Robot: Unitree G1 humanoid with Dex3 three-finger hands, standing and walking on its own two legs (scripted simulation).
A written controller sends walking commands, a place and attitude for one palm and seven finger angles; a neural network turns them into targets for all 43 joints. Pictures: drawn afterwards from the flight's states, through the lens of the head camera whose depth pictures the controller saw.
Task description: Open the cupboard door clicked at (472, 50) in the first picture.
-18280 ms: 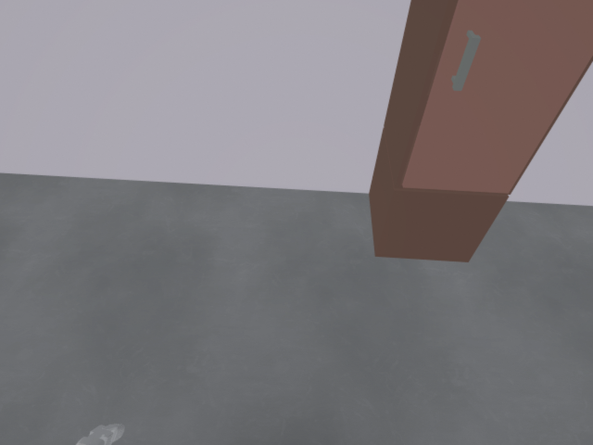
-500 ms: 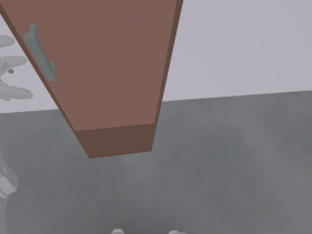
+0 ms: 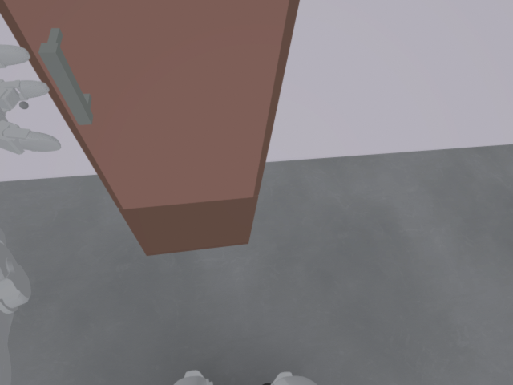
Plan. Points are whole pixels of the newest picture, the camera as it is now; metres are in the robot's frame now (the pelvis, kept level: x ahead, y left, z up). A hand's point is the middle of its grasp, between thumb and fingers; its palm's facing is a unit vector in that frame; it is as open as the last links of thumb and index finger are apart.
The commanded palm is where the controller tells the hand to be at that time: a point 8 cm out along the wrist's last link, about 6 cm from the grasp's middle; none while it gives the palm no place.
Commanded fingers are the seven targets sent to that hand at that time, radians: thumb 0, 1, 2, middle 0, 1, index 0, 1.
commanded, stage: slide the fingers in behind the handle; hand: left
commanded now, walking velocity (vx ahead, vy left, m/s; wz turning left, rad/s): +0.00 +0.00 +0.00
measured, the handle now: (71, 79) +0.54 +0.25 +0.13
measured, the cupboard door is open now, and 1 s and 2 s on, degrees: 0 0 0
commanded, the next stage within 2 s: close the thumb around the handle in 1.56 s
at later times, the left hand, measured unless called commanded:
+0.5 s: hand (57, 108) +0.49 +0.25 +0.12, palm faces +0.08 -1.00 +0.00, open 14.0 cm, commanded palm +0.46 +0.30 +0.13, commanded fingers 0.00 -0.50 0.30 -0.30 -1.20 -0.30 -1.20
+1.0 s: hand (80, 106) +0.49 +0.22 +0.13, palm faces +0.08 -1.00 +0.00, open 14.0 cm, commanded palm +0.46 +0.27 +0.13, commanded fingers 0.00 -0.50 0.30 -0.30 -1.20 -0.30 -1.20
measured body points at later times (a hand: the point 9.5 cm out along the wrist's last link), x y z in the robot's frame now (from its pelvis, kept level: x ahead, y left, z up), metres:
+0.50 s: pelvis +0.00 +0.00 +0.00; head +0.09 +0.02 +0.44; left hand +0.47 +0.31 +0.13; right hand +0.02 -0.27 -0.10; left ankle +0.00 +0.09 -0.71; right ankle -0.02 -0.11 -0.71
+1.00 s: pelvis +0.00 -0.01 +0.00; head +0.09 +0.00 +0.44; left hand +0.48 +0.28 +0.13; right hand +0.02 -0.28 -0.11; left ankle +0.00 +0.08 -0.71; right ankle -0.02 -0.11 -0.71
